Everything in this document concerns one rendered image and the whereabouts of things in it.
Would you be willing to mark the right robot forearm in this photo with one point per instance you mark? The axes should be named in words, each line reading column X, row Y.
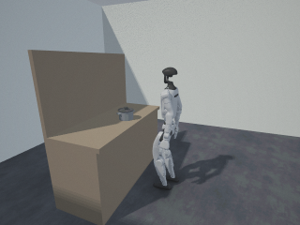
column 177, row 117

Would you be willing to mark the pot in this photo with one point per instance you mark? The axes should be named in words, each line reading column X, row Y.
column 125, row 116

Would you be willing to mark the lid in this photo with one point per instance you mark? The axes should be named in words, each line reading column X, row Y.
column 128, row 110

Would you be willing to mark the robot left thigh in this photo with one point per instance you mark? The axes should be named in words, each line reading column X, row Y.
column 156, row 146

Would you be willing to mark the robot left upper arm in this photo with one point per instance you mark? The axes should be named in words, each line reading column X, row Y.
column 166, row 97

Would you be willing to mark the robot right upper arm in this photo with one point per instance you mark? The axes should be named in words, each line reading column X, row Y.
column 179, row 103

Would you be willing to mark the table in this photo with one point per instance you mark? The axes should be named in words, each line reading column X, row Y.
column 94, row 158

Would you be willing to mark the robot right hand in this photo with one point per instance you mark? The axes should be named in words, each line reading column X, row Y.
column 176, row 131

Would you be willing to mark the robot left hand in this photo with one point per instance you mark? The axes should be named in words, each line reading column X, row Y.
column 164, row 145

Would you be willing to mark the left robot forearm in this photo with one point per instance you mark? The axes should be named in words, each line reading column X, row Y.
column 168, row 126

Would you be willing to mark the robot left foot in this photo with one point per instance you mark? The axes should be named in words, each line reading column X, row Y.
column 160, row 186

